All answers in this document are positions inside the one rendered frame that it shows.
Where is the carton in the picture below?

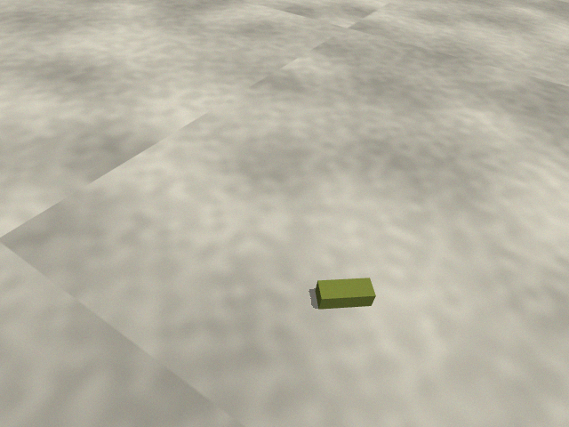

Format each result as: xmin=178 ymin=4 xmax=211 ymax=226
xmin=316 ymin=278 xmax=376 ymax=310

